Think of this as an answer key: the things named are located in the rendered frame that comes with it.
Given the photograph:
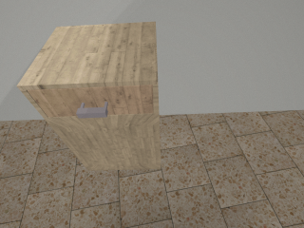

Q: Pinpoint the handle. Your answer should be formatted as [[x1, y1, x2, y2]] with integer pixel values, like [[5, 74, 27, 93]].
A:
[[76, 102, 108, 119]]

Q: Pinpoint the cabinet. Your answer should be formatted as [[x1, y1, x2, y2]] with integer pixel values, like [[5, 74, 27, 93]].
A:
[[17, 21, 162, 171]]

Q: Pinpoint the drawer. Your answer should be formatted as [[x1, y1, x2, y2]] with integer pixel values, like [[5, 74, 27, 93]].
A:
[[28, 85, 154, 117]]

